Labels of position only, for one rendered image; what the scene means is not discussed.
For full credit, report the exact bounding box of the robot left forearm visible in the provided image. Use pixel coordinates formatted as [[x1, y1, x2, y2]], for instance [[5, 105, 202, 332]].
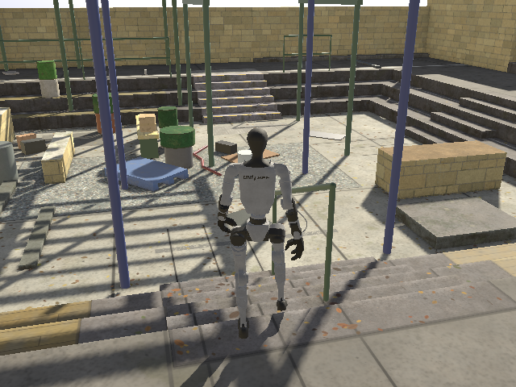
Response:
[[218, 194, 229, 221]]

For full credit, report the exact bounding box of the robot right foot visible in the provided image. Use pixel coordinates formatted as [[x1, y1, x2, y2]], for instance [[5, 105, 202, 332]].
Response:
[[277, 298, 288, 311]]

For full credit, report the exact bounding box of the robot head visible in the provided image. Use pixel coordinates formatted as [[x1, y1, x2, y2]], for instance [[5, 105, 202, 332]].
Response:
[[243, 128, 271, 168]]

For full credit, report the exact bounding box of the left robot hand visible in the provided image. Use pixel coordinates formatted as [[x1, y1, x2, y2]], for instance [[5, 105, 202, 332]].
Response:
[[218, 217, 237, 233]]

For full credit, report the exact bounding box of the left robot upper arm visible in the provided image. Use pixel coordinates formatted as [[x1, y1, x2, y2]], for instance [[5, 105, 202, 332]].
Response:
[[220, 163, 241, 206]]

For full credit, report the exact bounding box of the right robot hand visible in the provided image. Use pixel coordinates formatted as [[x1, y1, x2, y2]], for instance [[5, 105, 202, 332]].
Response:
[[285, 237, 304, 260]]

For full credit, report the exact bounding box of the robot right forearm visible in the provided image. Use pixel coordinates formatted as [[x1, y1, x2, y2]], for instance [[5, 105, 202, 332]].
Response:
[[285, 198, 302, 239]]

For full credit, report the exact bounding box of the right robot upper arm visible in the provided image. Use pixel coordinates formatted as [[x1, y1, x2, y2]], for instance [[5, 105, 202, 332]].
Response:
[[274, 163, 293, 210]]

